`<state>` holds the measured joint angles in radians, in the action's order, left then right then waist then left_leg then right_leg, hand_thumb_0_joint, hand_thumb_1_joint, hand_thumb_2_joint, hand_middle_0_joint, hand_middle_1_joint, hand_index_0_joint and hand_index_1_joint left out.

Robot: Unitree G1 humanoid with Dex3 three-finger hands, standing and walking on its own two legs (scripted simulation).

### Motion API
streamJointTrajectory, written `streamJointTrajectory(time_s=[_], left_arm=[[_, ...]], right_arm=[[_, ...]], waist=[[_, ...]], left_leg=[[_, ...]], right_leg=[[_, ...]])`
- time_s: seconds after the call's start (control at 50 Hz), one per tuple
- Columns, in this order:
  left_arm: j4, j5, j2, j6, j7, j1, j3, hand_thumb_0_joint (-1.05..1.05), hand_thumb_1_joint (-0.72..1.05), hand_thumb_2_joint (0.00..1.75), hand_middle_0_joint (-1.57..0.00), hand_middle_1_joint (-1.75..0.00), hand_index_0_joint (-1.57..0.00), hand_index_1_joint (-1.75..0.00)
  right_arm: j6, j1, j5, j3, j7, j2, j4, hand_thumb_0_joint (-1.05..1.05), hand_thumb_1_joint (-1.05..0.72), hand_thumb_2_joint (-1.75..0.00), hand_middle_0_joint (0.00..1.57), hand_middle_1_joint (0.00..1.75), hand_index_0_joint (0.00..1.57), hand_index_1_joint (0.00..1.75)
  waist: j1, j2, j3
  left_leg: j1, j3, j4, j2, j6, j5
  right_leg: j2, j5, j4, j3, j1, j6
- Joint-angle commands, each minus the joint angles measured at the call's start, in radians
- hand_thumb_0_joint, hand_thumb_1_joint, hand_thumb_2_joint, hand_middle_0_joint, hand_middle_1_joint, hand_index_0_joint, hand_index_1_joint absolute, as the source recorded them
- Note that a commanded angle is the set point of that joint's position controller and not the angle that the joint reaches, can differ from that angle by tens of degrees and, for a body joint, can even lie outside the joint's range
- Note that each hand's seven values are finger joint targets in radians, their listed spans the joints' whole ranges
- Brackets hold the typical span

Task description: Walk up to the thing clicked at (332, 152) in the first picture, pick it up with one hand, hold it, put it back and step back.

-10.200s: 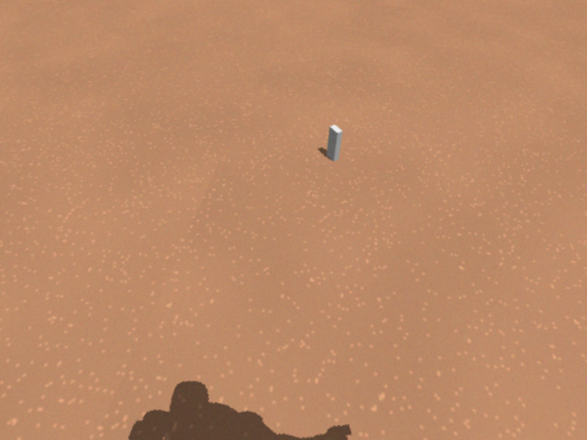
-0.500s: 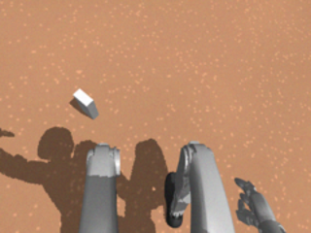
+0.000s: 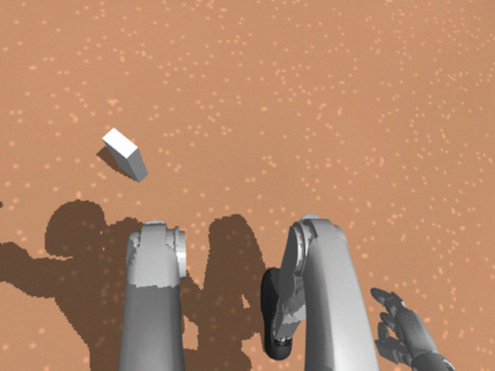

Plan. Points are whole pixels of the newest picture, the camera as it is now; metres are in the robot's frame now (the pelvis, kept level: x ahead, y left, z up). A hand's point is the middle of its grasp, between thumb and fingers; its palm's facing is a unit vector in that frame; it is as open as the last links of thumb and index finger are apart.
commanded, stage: go down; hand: left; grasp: from the side
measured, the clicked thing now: (128, 158) +0.50 +0.23 -0.29
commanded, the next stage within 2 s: approach in 0.40 s
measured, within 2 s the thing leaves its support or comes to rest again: neither
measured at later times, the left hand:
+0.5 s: hand out of the picture +0.39 +0.45 +0.00, palm faces +0.29 -0.95 -0.09, open 17.1 cm
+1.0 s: hand (28, 168) +0.42 +0.37 -0.17, palm faces +0.21 -0.98 +0.00, open 17.4 cm
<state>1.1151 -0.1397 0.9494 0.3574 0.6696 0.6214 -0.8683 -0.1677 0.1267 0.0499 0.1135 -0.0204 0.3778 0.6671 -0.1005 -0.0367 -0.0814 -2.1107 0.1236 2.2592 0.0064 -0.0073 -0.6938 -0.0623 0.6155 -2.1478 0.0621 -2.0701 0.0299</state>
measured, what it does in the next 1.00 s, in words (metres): lowers itself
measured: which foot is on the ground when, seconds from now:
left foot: down 0.00-1.00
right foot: down 0.00-1.00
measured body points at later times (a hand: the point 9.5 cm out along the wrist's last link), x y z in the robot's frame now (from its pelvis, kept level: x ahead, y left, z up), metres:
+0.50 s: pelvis +0.00 +0.00 -0.02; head +0.21 +0.09 +0.37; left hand +0.37 +0.50 +0.01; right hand +0.15 -0.28 -0.10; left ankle +0.08 +0.12 -0.35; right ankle +0.12 -0.14 -0.35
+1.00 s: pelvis +0.00 +0.01 -0.07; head +0.24 +0.13 +0.29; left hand +0.41 +0.42 -0.17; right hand +0.14 -0.27 -0.13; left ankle +0.08 +0.12 -0.35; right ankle +0.12 -0.14 -0.35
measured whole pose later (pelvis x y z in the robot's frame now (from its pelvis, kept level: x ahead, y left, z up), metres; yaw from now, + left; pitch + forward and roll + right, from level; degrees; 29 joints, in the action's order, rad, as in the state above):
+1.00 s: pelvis +0.00 +0.01 -0.07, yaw -4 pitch +23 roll -12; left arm 1.31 -0.14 0.91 0.72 0.58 0.68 -0.81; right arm -0.12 -0.02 0.18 0.28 0.04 0.38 0.64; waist -0.19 -0.17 0.13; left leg -2.23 0.22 2.53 0.00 -0.01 -0.72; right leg -0.03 0.60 -2.34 0.12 -2.16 0.04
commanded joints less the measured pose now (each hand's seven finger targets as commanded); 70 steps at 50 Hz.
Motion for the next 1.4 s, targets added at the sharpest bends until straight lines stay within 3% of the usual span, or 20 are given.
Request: streamJointTrajectory(time_s=[0.0, 0.04, 0.1, 0.2, 0.28, 0.46, 0.58, 0.68, 0.72, 0.76, 0.8, 0.84, 0.88, 0.96, 1.0, 1.06, 1.08, 1.1, 1.18, 1.38], left_arm=[[-0.195, -0.034, 0.437, 0.063, 0.007, 0.204, -0.049, 0.0, -0.45, 0.1, -0.04, -0.09, -0.04, -0.09], [-0.198, -0.029, 0.471, 0.061, 0.006, 0.207, -0.061, 0.0, -0.46, 0.11, -0.03, -0.1, -0.04, -0.09], [-0.224, -0.03, 0.474, 0.063, 0.01, 0.212, -0.068, 0.0, -0.47, 0.1, -0.04, -0.1, -0.04, -0.1], [-0.18, -0.038, 0.44, 0.062, 0.017, 0.199, -0.054, 0.0, -0.45, 0.1, -0.04, -0.1, -0.04, -0.09], [-0.187, -0.043, 0.478, 0.069, 0.016, 0.189, -0.085, 0.0, -0.48, 0.09, -0.05, -0.1, -0.05, -0.09], [-0.205, -0.047, 0.487, 0.088, 0.023, 0.218, -0.084, 0.0, -0.49, 0.1, -0.05, -0.11, -0.05, -0.11], [-0.119, -0.077, 0.374, 0.123, 0.034, 0.185, -0.048, 0.0, -0.6, 0.03, -0.08, -0.1, -0.07, -0.11], [0.029, -0.114, 0.249, 0.205, 0.035, 0.187, 0.033, 0.0, -0.6, 0.02, -0.08, -0.11, -0.08, -0.11], [0.014, -0.11, 0.314, 0.248, 0.018, 0.218, 0.004, 0.0, -0.6, 0.02, -0.08, -0.1, -0.08, -0.1], [0.025, -0.098, 0.312, 0.282, 0.002, 0.234, 0.019, 0.0, -0.59, 0.03, -0.08, -0.11, -0.08, -0.11], [0.001, -0.069, 0.394, 0.326, -0.027, 0.247, -0.021, 0.0, -0.57, 0.04, -0.08, -0.11, -0.07, -0.11], [0.028, -0.059, 0.344, 0.364, -0.047, 0.245, 0.018, 0.0, -0.58, 0.07, -0.07, -0.12, -0.07, -0.13], [-0.023, -0.037, 0.408, 0.414, -0.075, 0.256, -0.013, 0.0, -0.56, 0.08, -0.08, -0.13, -0.07, -0.14], [-0.001, -0.014, 0.347, 0.482, -0.11, 0.253, 0.038, 0.0, -0.58, 0.1, -0.07, -0.16, -0.07, -0.16], [-0.005, -0.006, 0.355, 0.506, -0.132, 0.244, 0.028, 0.0, -0.58, 0.1, -0.07, -0.16, -0.07, -0.16], [0.067, -0.02, 0.158, 0.53, -0.149, 0.241, 0.151, 0.0, -0.61, 0.1, -0.07, -0.17, -0.07, -0.17], [0.093, -0.019, 0.143, 0.537, -0.162, 0.242, 0.164, 0.0, -0.61, 0.1, -0.07, -0.17, -0.07, -0.17], [0.133, -0.014, 0.138, 0.545, -0.177, 0.239, 0.183, 0.0, -0.61, 0.12, -0.06, -0.17, -0.06, -0.17], [0.175, 0.019, 0.245, 0.609, -0.261, 0.263, 0.154, 0.0, -0.61, 0.06, -0.06, -0.15, -0.08, -0.14], [0.247, 0.055, 0.207, 0.735, -0.441, 0.254, 0.167, 0.0, -0.61, 0.08, -0.06, -0.14, -0.07, -0.12]], right_arm=[[-0.021, 0.122, -0.004, -0.091, -0.015, 0.248, -0.049, 0.0, -0.9, -0.9, 0.2, 0.3, 0.2, 0.3], [-0.022, 0.11, -0.003, -0.089, -0.014, 0.252, -0.057, 0.0, -0.9, -0.9, 0.2, 0.3, 0.2, 0.3], [-0.015, 0.132, -0.001, -0.087, -0.013, 0.256, -0.051, 0.0, -0.91, -0.9, 0.2, 0.3, 0.2, 0.3], [-0.014, 0.125, -0.002, -0.083, -0.01, 0.254, -0.047, 0.0, -0.9, -0.9, 0.2, 0.3, 0.2, 0.3], [-0.01, 0.11, 0.0, -0.078, -0.01, 0.257, -0.057, 0.0, -0.9, -0.9, 0.2, 0.3, 0.2, 0.3], [-0.005, 0.106, 0.004, -0.073, -0.006, 0.268, -0.054, 0.0, -0.91, -0.9, 0.2, 0.3, 0.2, 0.3], [-0.011, 0.087, 0.01, -0.061, 0.0, 0.263, -0.059, 0.0, -0.91, -0.9, 0.2, 0.3, 0.2, 0.3], [-0.022, 0.071, 0.026, -0.028, 0.01, 0.261, -0.044, 0.0, -0.9, -0.9, 0.2, 0.3, 0.2, 0.3], [-0.021, 0.048, 0.038, -0.016, 0.014, 0.27, -0.056, 0.0, -0.9, -0.9, 0.2, 0.3, 0.2, 0.3], [-0.016, 0.049, 0.054, -0.002, 0.021, 0.27, -0.058, 0.0, -0.9, -0.9, 0.2, 0.3, 0.2, 0.3], [-0.005, 0.026, 0.075, 0.01, 0.026, 0.286, -0.068, 0.0, -0.9, -0.9, 0.2, 0.3, 0.2, 0.3], [0.009, 0.018, 0.09, 0.033, 0.036, 0.284, -0.059, 0.0, -0.9, -0.9, 0.2, 0.3, 0.2, 0.3], [0.028, -0.002, 0.111, 0.044, 0.039, 0.299, -0.052, 0.0, -0.9, -0.9, 0.2, 0.3, 0.2, 0.3], [0.059, -0.046, 0.148, 0.072, 0.046, 0.313, -0.046, 0.0, -0.91, -0.9, 0.2, 0.3, 0.2, 0.3], [0.069, -0.069, 0.166, 0.084, 0.048, 0.328, -0.075, 0.0, -0.92, -0.9, 0.2, 0.3, 0.2, 0.3], [0.083, -0.104, 0.181, 0.102, 0.058, 0.328, -0.079, 0.0, -0.92, -0.9, 0.2, 0.3, 0.2, 0.3], [0.084, -0.105, 0.184, 0.111, 0.061, 0.329, -0.084, 0.0, -0.92, -0.9, 0.2, 0.3, 0.2, 0.3], [0.09, -0.094, 0.19, 0.127, 0.065, 0.324, -0.068, 0.0, -0.92, -0.91, 0.2, 0.3, 0.2, 0.3], [0.113, -0.142, 0.213, 0.165, 0.075, 0.348, -0.089, 0.0, -0.93, -0.9, 0.2, 0.3, 0.2, 0.3], [0.151, -0.21, 0.271, 0.234, 0.104, 0.375, -0.122, 0.0, -0.93, -0.9, 0.2, 0.3, 0.2, 0.3]], waist=[[0.045, 0.28, -0.58], [0.048, 0.299, -0.585], [0.046, 0.325, -0.643], [0.025, 0.291, -0.561], [0.045, 0.287, -0.575], [0.028, 0.313, -0.571], [-0.008, 0.264, -0.501], [-0.054, 0.176, -0.405], [-0.037, 0.174, -0.436], [-0.043, 0.193, -0.457], [-0.029, 0.239, -0.495], [-0.047, 0.263, -0.485], [-0.036, 0.35, -0.497], [-0.074, 0.427, -0.476], [-0.084, 0.457, -0.496], [-0.146, 0.426, -0.4], [-0.16, 0.407, -0.379], [-0.175, 0.372, -0.366], [-0.182, 0.331, -0.311], [-0.221, 0.388, -0.222]], left_leg=[[0.44, -0.047, -0.338, 0.007, 0.029, 0.067], [0.429, -0.046, -0.337, 0.006, 0.03, 0.045], [0.477, -0.045, -0.319, 0.005, 0.021, 0.151], [0.42, -0.041, -0.306, 0.005, 0.028, 0.109], [0.411, -0.047, -0.296, 0.006, 0.029, 0.11], [0.426, -0.028, -0.288, 0.009, 0.024, 0.097], [0.364, -0.022, -0.246, 0.008, 0.027, 0.098], [0.268, -0.022, -0.178, 0.007, 0.035, 0.032], [0.262, -0.025, -0.151, 0.008, 0.034, 0.045], [0.266, -0.033, -0.123, 0.011, 0.029, 0.075], [0.302, -0.031, -0.11, 0.016, 0.021, 0.116], [0.321, -0.023, -0.097, 0.02, 0.012, 0.136], [0.386, -0.011, -0.1, 0.025, 0.0, 0.157], [0.436, 0.008, -0.073, 0.033, -0.017, 0.198], [0.46, 0.019, -0.055, 0.037, -0.024, 0.265], [0.444, 0.045, -0.047, 0.043, -0.028, 0.236], [0.428, 0.056, -0.045, 0.044, -0.028, 0.218], [0.399, 0.056, -0.025, 0.044, -0.023, 0.21], [0.32, 0.068, 0.006, 0.045, -0.014, 0.156], [0.333, 0.111, 0.004, 0.055, -0.031, 0.116]], right_leg=[[0.04, -0.023, 0.18, 0.041, 0.255, -0.062], [0.04, -0.01, 0.172, 0.044, 0.261, -0.062], [0.037, -0.085, 0.147, 0.045, 0.265, -0.067], [0.039, -0.052, 0.15, 0.05, 0.235, -0.064], [0.042, -0.052, 0.145, 0.049, 0.253, -0.062], [0.042, -0.044, 0.122, 0.056, 0.213, -0.063], [0.046, -0.048, 0.103, 0.068, 0.183, -0.062], [0.058, -0.003, 0.099, 0.084, 0.173, -0.053], [0.059, -0.013, 0.078, 0.086, 0.189, -0.052], [0.064, -0.033, 0.06, 0.091, 0.211, -0.052], [0.064, -0.065, 0.034, 0.095, 0.235, -0.054], [0.067, -0.078, 0.014, 0.106, 0.226, -0.056], [0.068, -0.093, -0.014, 0.115, 0.211, -0.059], [0.069, -0.127, -0.054, 0.137, 0.183, -0.061], [0.072, -0.179, -0.073, 0.151, 0.202, -0.061], [0.072, -0.166, -0.078, 0.176, 0.152, -0.059], [0.074, -0.16, -0.077, 0.186, 0.154, -0.057], [0.078, -0.163, -0.071, 0.192, 0.184, -0.051], [0.087, -0.144, -0.082, 0.206, 0.21, -0.046], [0.105, -0.142, -0.098, 0.25, 0.23, -0.037]])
